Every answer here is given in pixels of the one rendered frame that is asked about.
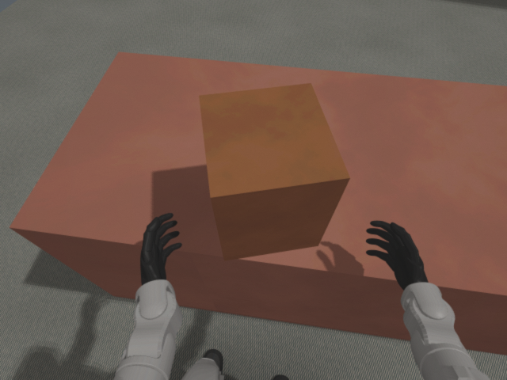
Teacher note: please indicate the robot right hand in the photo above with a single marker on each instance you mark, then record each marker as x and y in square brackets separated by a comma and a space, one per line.
[403, 257]

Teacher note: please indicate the right robot forearm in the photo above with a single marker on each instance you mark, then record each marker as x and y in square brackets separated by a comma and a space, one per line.
[436, 347]

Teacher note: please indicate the robot left hand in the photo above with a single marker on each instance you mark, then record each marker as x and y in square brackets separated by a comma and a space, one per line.
[153, 256]

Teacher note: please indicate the carton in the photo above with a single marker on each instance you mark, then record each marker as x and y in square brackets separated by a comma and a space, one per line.
[275, 173]

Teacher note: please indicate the robot left foot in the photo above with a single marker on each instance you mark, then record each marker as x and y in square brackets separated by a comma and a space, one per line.
[216, 356]

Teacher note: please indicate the pedestal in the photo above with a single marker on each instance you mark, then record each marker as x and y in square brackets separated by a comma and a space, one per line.
[427, 155]

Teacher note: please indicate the robot left shin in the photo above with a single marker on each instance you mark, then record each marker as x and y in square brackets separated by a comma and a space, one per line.
[208, 361]

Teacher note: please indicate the left robot forearm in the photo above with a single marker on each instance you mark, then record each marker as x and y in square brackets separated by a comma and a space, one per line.
[151, 347]

